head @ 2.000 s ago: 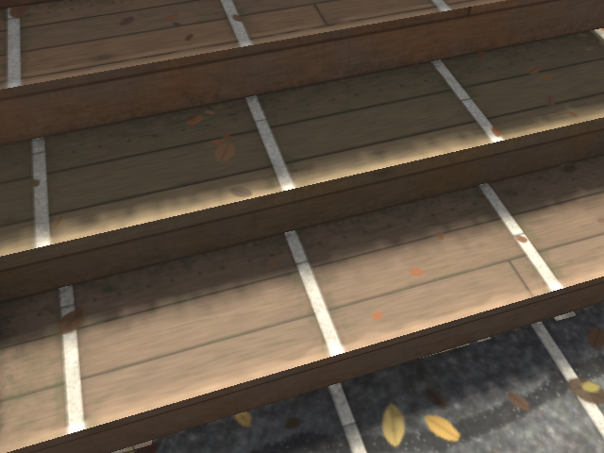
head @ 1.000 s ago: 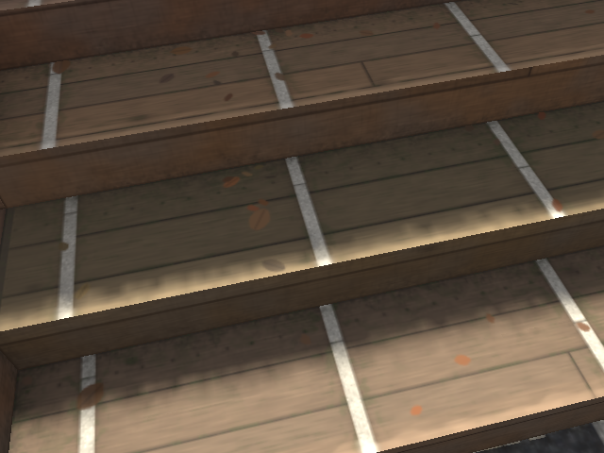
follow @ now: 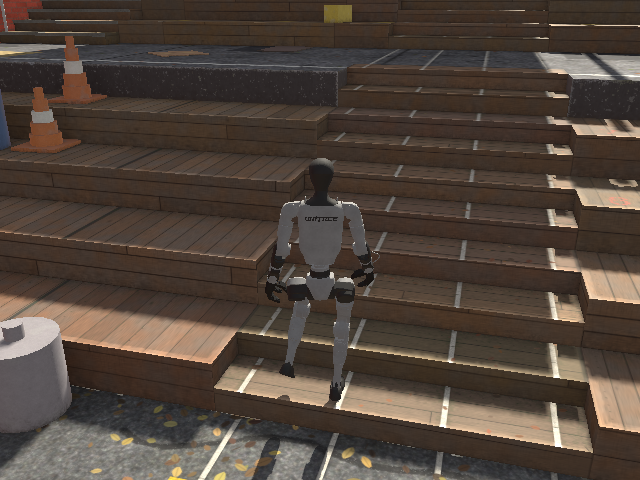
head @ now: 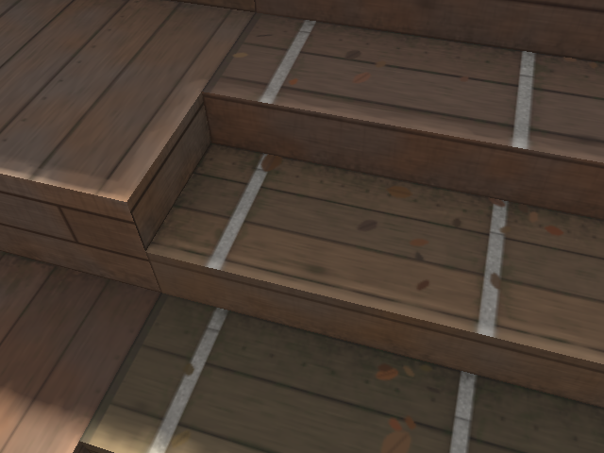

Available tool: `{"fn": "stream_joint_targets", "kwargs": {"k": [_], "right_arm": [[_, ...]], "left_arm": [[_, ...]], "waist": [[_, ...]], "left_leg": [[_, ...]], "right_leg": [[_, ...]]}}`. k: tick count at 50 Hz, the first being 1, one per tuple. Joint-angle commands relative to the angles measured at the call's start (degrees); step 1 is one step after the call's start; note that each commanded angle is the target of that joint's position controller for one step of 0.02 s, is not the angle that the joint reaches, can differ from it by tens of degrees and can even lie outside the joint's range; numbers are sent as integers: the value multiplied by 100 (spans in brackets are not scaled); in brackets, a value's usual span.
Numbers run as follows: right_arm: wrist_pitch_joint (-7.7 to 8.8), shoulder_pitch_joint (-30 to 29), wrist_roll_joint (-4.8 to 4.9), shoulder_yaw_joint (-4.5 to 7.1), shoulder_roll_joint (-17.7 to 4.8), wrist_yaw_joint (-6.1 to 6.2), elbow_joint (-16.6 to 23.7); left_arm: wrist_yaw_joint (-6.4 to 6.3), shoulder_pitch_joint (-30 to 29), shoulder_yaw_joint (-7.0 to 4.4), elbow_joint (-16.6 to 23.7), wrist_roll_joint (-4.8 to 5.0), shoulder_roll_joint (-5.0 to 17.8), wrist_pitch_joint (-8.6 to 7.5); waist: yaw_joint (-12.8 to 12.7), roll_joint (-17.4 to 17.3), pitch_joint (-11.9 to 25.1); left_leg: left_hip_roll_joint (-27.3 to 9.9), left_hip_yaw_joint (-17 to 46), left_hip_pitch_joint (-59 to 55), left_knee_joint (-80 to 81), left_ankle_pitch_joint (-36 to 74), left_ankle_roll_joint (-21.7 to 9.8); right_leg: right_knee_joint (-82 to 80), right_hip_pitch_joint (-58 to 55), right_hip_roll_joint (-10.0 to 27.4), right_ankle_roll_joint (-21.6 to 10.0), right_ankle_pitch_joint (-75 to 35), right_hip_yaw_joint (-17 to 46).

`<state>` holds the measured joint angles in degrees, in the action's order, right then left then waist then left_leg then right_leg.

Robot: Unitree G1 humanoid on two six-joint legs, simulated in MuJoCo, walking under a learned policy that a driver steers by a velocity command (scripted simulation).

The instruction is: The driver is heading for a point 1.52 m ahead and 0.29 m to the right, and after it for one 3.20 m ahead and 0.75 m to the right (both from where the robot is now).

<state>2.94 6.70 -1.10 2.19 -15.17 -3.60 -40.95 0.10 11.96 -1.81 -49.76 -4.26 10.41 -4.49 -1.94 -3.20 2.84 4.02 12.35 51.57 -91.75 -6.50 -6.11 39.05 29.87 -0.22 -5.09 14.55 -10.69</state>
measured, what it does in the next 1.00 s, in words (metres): climbs: left foot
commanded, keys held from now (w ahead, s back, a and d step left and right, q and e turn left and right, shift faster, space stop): no key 1.00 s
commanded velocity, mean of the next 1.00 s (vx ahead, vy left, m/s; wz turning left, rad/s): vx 0.02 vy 0.00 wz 0.07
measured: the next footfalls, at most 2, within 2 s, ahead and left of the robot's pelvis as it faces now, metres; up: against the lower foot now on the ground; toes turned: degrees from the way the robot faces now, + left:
left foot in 0.22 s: +0.15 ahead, +0.16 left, +0.00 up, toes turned +5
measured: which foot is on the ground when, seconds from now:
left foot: up 0.00-0.20, down 0.22-1.00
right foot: down 0.00-1.00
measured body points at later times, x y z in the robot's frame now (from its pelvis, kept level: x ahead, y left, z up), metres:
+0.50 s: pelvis +0.09 +0.01 +0.02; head +0.10 +0.01 +0.47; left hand +0.22 +0.25 -0.11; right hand +0.24 -0.22 -0.10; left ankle +0.11 +0.15 -0.71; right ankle +0.06 -0.09 -0.71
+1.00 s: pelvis +0.10 +0.02 +0.03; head +0.10 +0.02 +0.48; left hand +0.08 +0.24 -0.12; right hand +0.12 -0.21 -0.12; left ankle +0.11 +0.15 -0.71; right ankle +0.06 -0.09 -0.71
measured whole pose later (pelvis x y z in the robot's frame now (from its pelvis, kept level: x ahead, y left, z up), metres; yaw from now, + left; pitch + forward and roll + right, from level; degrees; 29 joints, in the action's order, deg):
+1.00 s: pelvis +0.10 +0.02 +0.03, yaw +1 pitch -1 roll +0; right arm 0.7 17.7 -0.7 0.2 -9.5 2.4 -58.5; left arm -2.8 20.9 -0.1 -57.9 -0.9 8.6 -0.4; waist -0.3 -0.2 -1.1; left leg -2.7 -2.8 11.0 -23.7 -11.3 1.4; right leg 23.1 5.8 2.5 -0.3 15.9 -9.2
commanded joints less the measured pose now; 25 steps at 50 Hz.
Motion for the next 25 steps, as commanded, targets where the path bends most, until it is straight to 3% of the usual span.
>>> {"fn": "stream_joint_targets", "kwargs": {"k": [1,2,3,5,6,7,8,9,10,11,12,13,14,15,16,19,22,23,24,25], "right_arm": [[-50,897,97,-7,-229,-93,-213],[-58,1165,-7,18,-216,-151,-438],[-39,1387,-80,49,-231,-200,-606],[5,1260,-176,99,-380,-258,-669],[16,1102,-183,84,-328,-281,-610],[35,712,-167,54,-214,-301,-577],[59,291,-104,45,-118,-313,-512],[69,139,-24,33,-84,-284,-473],[112,75,65,31,-134,-220,-422],[170,90,140,3,-129,-92,-349],[258,104,135,28,-463,45,-238],[320,-381,175,31,-631,30,11],[307,-469,126,48,-415,5,35],[268,-322,108,47,-331,-2,-92],[214,-156,127,81,-323,-6,-164],[113,234,137,151,-349,19,-280],[119,114,160,141,-263,34,-317],[53,692,-12,-59,325,254,-536],[6,592,-27,-51,274,376,-591],[-15,509,-43,-31,162,454,-584]], "left_arm": [[275,-514,73,254,-24,77,-113],[343,-819,154,383,107,-32,-173],[417,-1077,217,491,196,-3,-252],[425,-1520,197,748,318,311,-398],[409,-1678,193,810,356,478,-440],[392,-1378,187,719,354,572,-473],[406,-690,159,442,397,666,-449],[475,-225,106,196,413,765,-373],[591,-89,74,97,485,731,-315],[683,52,116,31,566,479,-288],[665,655,147,55,558,178,-276],[493,1568,118,-99,506,213,-318],[369,800,19,99,519,563,-330],[315,96,-80,382,427,779,-301],[352,-204,-126,473,385,825,-238],[535,-159,-87,450,443,526,-202],[587,-271,-111,509,450,558,-187],[165,223,15,355,302,146,57],[-11,193,16,280,305,286,152],[-108,150,18,264,306,356,202]], "waist": [[435,251,497],[639,360,556],[852,410,420],[895,304,472],[912,263,498],[660,427,389],[350,704,223],[223,845,74],[275,643,24],[271,686,256],[-88,287,936],[-542,-84,1587],[-179,-26,1171],[-7,13,872],[133,132,671],[305,327,407],[341,269,419],[174,102,817],[179,11,365],[185,14,138]], "left_leg": [[-245,167,545,-81,210,410],[-391,-15,-36,-121,368,564],[-517,-254,-548,-227,476,752],[-781,-691,-1381,668,330,1095],[-1037,-1002,-1927,2088,197,1242],[-1132,-1214,-2335,3262,-152,1405],[-999,-1409,-2406,4023,-614,1503],[-902,-1520,-2579,4628,-539,1444],[-863,-1517,-2649,5693,-47,1292],[-799,-1477,-2941,6393,803,1067],[-1075,-1022,-3561,5843,3090,470],[-1222,-835,-3935,5475,3554,-213],[-1197,-797,-3350,5679,2770,-171],[-1082,-853,-3015,5711,1904,60],[-954,-942,-2850,5715,1112,254],[-795,-1151,-3107,5711,366,419],[-784,-1189,-3171,5828,487,432],[-1095,-1010,-3610,6214,1158,530],[-1081,-1046,-3619,6232,1284,620],[-1071,-1065,-3624,6285,1286,682]], "right_leg": [[-2000,-645,1103,-800,-247,1567],[-1996,-260,951,-645,-511,1192],[-2019,190,820,-542,-937,932],[-1958,410,718,-345,-1267,431],[-1888,311,608,-74,-1032,176],[-1769,119,570,32,-864,198],[-1631,-330,717,-37,-621,429],[-1433,-675,1017,-253,-808,729],[-1100,-1165,1239,-404,-1451,980],[-716,-1478,1282,-435,-2662,1103],[-179,-1752,891,39,-2800,742],[-194,-1884,648,246,-2412,530],[-221,-1842,438,390,-1793,320],[-225,-1791,427,353,-1459,246],[-397,-1688,473,232,-1261,277],[-724,-1366,573,78,-1148,459],[-680,-1515,585,166,-1367,434],[-1135,-2014,825,432,-1579,601],[-1220,-1972,777,499,-1523,619],[-1322,-1959,767,534,-1469,624]]}}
